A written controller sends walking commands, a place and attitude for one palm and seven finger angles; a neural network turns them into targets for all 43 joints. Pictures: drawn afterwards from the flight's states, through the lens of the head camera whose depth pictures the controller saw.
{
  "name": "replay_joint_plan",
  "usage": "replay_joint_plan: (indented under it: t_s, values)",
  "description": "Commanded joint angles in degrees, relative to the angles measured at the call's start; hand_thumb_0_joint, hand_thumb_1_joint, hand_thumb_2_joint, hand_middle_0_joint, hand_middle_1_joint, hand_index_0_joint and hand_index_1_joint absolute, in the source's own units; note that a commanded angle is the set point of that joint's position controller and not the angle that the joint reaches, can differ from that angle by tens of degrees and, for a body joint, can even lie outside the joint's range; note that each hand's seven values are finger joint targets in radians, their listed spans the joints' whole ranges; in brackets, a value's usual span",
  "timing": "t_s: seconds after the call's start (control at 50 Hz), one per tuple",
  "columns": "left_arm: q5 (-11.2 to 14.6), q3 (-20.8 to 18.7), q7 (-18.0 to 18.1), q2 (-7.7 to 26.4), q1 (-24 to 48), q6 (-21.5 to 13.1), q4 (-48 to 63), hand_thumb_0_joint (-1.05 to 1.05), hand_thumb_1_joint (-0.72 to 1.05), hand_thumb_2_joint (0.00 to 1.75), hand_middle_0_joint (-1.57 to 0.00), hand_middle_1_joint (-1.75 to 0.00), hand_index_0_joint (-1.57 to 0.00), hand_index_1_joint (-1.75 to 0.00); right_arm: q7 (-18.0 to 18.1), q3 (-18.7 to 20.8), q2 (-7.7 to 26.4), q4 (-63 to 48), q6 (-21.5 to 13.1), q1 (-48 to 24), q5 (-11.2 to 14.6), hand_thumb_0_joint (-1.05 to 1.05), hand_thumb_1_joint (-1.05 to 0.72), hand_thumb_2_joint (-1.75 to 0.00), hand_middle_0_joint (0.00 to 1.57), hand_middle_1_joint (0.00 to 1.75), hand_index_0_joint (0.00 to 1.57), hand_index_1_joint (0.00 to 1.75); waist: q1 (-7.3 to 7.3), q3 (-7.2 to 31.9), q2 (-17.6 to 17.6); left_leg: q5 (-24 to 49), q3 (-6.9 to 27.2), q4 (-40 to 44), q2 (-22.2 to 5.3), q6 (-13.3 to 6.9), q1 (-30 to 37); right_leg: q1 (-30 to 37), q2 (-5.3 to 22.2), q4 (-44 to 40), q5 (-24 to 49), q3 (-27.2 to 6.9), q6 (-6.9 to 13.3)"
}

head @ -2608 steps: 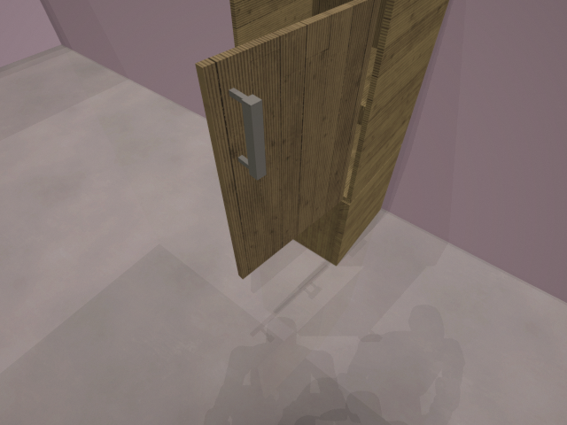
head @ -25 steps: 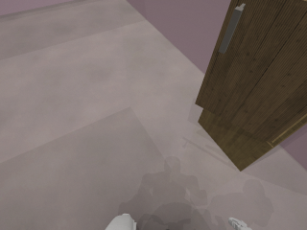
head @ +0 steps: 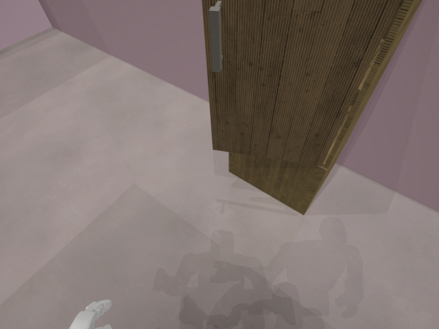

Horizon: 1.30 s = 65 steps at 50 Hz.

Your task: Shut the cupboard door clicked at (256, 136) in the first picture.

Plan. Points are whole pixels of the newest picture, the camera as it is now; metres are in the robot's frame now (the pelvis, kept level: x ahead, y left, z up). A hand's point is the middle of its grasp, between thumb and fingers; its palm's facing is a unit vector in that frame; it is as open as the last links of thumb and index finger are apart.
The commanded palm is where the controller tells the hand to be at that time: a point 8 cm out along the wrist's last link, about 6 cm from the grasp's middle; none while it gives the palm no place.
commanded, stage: turn to face it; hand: left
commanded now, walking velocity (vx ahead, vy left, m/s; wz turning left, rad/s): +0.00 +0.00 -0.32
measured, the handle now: (217, 37) +0.73 +0.03 +0.14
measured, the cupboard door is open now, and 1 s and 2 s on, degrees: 24 24 24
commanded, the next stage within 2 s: take the last steps up to it in 0.30 s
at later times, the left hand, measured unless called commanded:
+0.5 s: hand out of the picture +0.11 +0.20 -0.16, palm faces -0.12 -0.98 -0.16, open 7.3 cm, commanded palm none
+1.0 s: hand out of the picture +0.13 +0.13 -0.16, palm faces -0.16 -0.98 -0.14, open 7.3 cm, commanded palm none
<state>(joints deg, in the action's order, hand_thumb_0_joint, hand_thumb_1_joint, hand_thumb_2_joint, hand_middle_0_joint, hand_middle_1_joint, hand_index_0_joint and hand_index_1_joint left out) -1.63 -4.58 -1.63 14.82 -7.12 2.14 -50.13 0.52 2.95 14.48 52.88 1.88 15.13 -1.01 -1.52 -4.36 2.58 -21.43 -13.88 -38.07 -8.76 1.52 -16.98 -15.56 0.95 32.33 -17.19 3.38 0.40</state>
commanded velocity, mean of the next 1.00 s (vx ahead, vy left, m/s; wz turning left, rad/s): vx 0.17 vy -0.02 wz -0.13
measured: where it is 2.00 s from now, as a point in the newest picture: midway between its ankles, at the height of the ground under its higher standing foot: (240, 326)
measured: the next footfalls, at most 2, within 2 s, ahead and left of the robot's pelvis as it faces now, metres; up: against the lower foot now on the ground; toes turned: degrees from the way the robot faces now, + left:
left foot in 0.34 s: +0.07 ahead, +0.12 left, +0.00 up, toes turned -2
right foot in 0.74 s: +0.05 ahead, -0.11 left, +0.00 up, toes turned -16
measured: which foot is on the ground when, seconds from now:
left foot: up 0.00-0.32, down 0.34-0.74, up 0.76-1.00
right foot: down 0.00-0.34, up 0.36-0.72, down 0.74-1.00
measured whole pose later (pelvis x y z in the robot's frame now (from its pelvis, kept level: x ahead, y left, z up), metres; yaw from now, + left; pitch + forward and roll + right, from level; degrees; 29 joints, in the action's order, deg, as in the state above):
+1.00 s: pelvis +0.11 -0.03 +0.02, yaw -11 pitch +0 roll -1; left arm -1.2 -2.0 0.1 7.1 -18.8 -2.9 -62.8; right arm -0.8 2.7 10.7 59.8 0.1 15.3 -1.3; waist -1.5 -2.7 0.6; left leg -16.6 -4.4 -50.1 -4.9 1.0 -29.9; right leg -1.1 -2.2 17.6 -17.0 5.2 2.8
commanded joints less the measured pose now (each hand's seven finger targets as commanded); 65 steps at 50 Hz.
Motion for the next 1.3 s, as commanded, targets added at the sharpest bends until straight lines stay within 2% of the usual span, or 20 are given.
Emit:
replay_joint_plan:
  t_s: [0.0,0.08,0.22,0.28,0.32,0.34,0.44,0.58,0.68,0.7,0.72,0.74,0.8,0.88,1.02,1.08,1.12,1.14,1.2,1.28]
  values:
    - [0.36,-1.95,2.61,12.75,-10.81,-1.41,0.23,0.00,0.90,0.90,-0.20,-0.30,-0.20,-0.30,0.69,0.72,3.53,-6.47,0.25,-3.96,0.42,0.00,-0.90,-0.90,0.20,0.30,0.20,0.30,4.86,7.80,-13.20,-12.52,12.94,-26.96,3.56,1.12,-18.00,13.83,20.82,-12.01,34.52,-21.86,12.92]
    - [0.40,-0.81,3.25,7.52,-2.61,-1.44,2.35,0.00,0.90,0.90,-0.20,-0.30,-0.20,-0.30,0.50,0.81,3.80,-3.33,0.45,-1.33,0.08,0.00,-0.90,-0.90,0.20,0.30,0.20,0.30,1.02,7.31,-12.39,-2.62,12.97,-26.32,3.29,2.54,-15.69,10.66,12.68,-10.18,34.06,-12.97,9.29]
    - [-0.22,-1.26,2.79,8.14,-2.82,-1.20,0.98,0.00,0.90,0.90,-0.20,-0.30,-0.20,-0.30,0.59,0.50,1.74,-2.48,0.03,-0.40,0.35,0.00,-0.90,-0.90,0.20,0.30,0.20,0.30,1.17,4.62,-11.28,-2.45,10.94,-6.59,6.08,1.85,-5.84,4.36,12.14,-11.28,21.63,-16.45,9.90]
    - [0.65,-1.03,2.70,6.55,-1.22,-0.80,0.73,0.00,0.90,0.90,-0.20,-0.30,-0.20,-0.30,1.03,0.25,1.80,-0.35,-1.01,4.67,0.28,0.00,-0.90,-0.90,0.20,0.30,0.20,0.30,-1.40,5.41,-8.44,10.02,11.29,9.98,6.35,1.02,6.02,-1.51,8.87,-6.76,16.35,-15.71,5.84]
    - [1.27,0.00,2.28,0.90,-4.81,-0.26,1.18,0.00,0.90,0.90,-0.20,-0.30,-0.20,-0.30,1.45,1.42,9.33,-0.34,-1.98,6.07,-0.50,0.00,-0.90,-0.90,0.20,0.30,0.20,0.30,-0.33,7.24,13.56,18.63,29.37,18.76,-9.98,-5.67,11.50,-9.27,-2.19,6.19,-6.07,-5.98,-0.19]
    - [1.19,-0.15,2.25,1.45,-3.95,-0.07,1.51,0.00,0.90,0.90,-0.20,-0.30,-0.20,-0.30,1.88,1.65,10.22,-1.03,-1.71,5.40,-1.02,0.00,-0.90,-0.90,0.20,0.30,0.20,0.30,-0.84,5.91,14.13,18.60,33.91,22.05,-14.99,-10.91,7.99,-9.97,-3.13,15.76,-16.33,-4.35,-0.87]
    - [0.11,-0.30,0.66,0.64,-2.49,0.04,-0.79,0.00,0.90,0.90,-0.20,-0.30,-0.20,-0.30,2.45,0.32,6.30,-0.76,-2.41,2.71,-1.42,0.00,-0.90,-0.90,0.20,0.30,0.20,0.30,-0.06,4.90,7.26,16.75,23.27,22.43,-9.10,-9.93,9.67,-12.95,-0.40,24.85,-9.97,-4.02,-1.71]
    - [-0.03,0.63,-0.50,-1.14,0.39,-1.11,-1.33,0.00,0.90,0.90,-0.20,-0.30,-0.20,-0.30,1.67,1.46,6.79,2.78,-3.02,7.43,-1.44,0.00,-0.90,-0.90,0.20,0.30,0.20,0.30,-2.47,3.06,5.58,0.27,21.21,25.32,-9.47,-10.21,12.06,-10.89,0.16,10.34,-7.72,-0.43,-0.76]
    - [0.09,0.19,-0.25,-0.23,-8.32,-2.37,-5.69,0.00,0.90,0.90,-0.20,-0.30,-0.20,-0.30,0.84,1.28,5.58,4.21,-2.86,4.75,-0.73,0.00,-0.90,-0.90,0.20,0.30,0.20,0.30,1.94,3.14,1.20,-4.02,14.81,17.88,-4.53,-6.67,1.84,8.33,-1.68,-8.87,2.07,1.66,0.65]
    - [0.06,-0.37,0.27,2.06,-12.10,-2.95,-6.98,0.00,0.90,0.90,-0.20,-0.30,-0.20,-0.30,0.50,0.76,3.64,3.99,-3.07,4.00,-0.38,0.00,-0.90,-0.90,0.20,0.30,0.20,0.30,3.88,3.83,-4.25,-5.80,11.25,11.13,-1.46,-4.86,-5.00,15.91,2.74,-13.13,-2.59,-4.58,2.38]
    - [-0.17,-1.12,1.07,6.50,-16.57,-3.58,-8.59,0.00,0.90,0.90,-0.20,-0.30,-0.20,-0.30,0.03,-0.21,-0.10,2.59,-3.39,2.33,0.19,0.00,-0.90,-0.90,0.20,0.30,0.20,0.30,5.84,2.97,-16.68,-9.07,4.93,-0.78,5.45,-2.22,-16.60,22.25,13.37,-19.59,-11.20,-20.95,7.43]
    - [0.21,-1.75,1.63,9.21,-19.03,-3.31,-9.32,0.00,0.90,0.90,-0.20,-0.30,-0.20,-0.30,-0.27,-0.11,1.32,0.53,-3.08,-2.31,-0.33,0.00,-0.90,-0.90,0.20,0.30,0.20,0.30,7.76,-0.29,-17.89,-14.58,6.97,-12.30,5.94,-1.97,-22.38,19.08,20.66,-25.15,-19.00,-30.39,12.79]
    - [0.39,-0.22,2.39,2.94,-12.70,-3.94,-8.45,0.00,0.90,0.90,-0.20,-0.30,-0.20,-0.30,-0.58,0.84,1.86,2.70,-2.52,-1.68,-0.75,0.00,-0.90,-0.90,0.20,0.30,0.20,0.30,3.17,-6.89,-14.00,-3.06,12.64,-21.75,3.09,-2.16,-23.61,10.03,16.63,-26.11,-14.44,-23.15,11.90]
    - [0.60,0.77,2.28,0.73,-12.40,-5.94,-9.01,0.00,0.90,0.90,-0.20,-0.30,-0.20,-0.30,-1.14,0.15,-1.46,4.08,-2.72,0.69,-0.68,0.00,-0.90,-0.90,0.20,0.30,0.20,0.30,0.47,-2.32,-6.84,4.25,10.55,-17.74,3.20,-0.61,-18.85,12.12,12.51,-22.28,14.16,-9.31,10.50]
    - [0.26,1.10,2.80,1.34,-15.08,-6.31,-12.71,0.00,0.90,0.90,-0.20,-0.30,-0.20,-0.30,-1.30,-0.32,-2.57,2.58,-3.99,-3.63,-0.03,0.00,-0.90,-0.90,0.20,0.30,0.20,0.30,1.03,-0.79,-8.83,7.73,8.07,-1.12,4.92,-1.98,-11.09,15.11,12.55,-16.15,31.54,-6.27,9.26]
    - [0.93,1.08,2.93,0.73,-14.11,-6.08,-12.87,0.00,0.90,0.90,-0.20,-0.30,-0.20,-0.30,-0.39,0.16,0.06,6.67,-4.93,8.02,-0.56,0.00,-0.90,-0.90,0.20,0.30,0.20,0.30,-4.17,4.91,-3.93,17.45,7.42,8.43,7.91,-3.29,8.12,10.50,7.90,0.12,36.01,-1.68,5.88]
    - [1.65,2.07,2.68,-3.35,-19.54,-5.45,-11.72,0.00,0.90,0.90,-0.20,-0.30,-0.20,-0.30,0.86,2.05,9.44,8.62,-5.08,17.91,-1.35,0.00,-0.90,-0.90,0.20,0.30,0.20,0.30,-5.01,14.20,15.49,31.25,35.85,14.69,-14.20,-13.96,27.80,-9.46,-3.32,28.54,-15.28,2.72,1.78]
    - [1.14,1.97,2.86,-2.11,-16.79,-5.10,-10.30,0.00,0.90,0.90,-0.20,-0.30,-0.20,-0.30,1.20,1.74,9.21,7.74,-4.22,16.24,-0.89,0.00,-0.90,-0.90,0.20,0.30,0.20,0.30,-4.77,12.48,9.94,23.31,39.29,19.57,-16.91,-16.88,23.06,-11.99,-2.27,36.46,-19.11,-2.50,2.95]
    - [0.10,1.38,2.05,-2.56,-11.00,-4.03,-9.42,0.00,0.90,0.90,-0.20,-0.30,-0.20,-0.30,1.19,0.33,2.97,4.48,-4.19,4.93,-0.74,0.00,-0.90,-0.90,0.20,0.30,0.20,0.30,-1.09,-1.28,4.77,0.25,31.34,27.60,-12.02,-13.00,1.14,-13.50,3.61,36.90,-8.36,-4.62,1.95]
    - [0.32,2.18,2.15,-6.39,-14.30,-2.29,-10.58,0.00,0.90,0.90,-0.20,-0.30,-0.20,-0.30,1.77,-0.58,1.03,3.88,-4.50,0.54,-0.83,0.00,-0.90,-0.90,0.20,0.30,0.20,0.30,2.42,3.82,-0.58,18.88,18.64,24.43,-7.12,-10.84,-1.19,-3.28,3.48,18.25,-4.12,-3.12,-0.50]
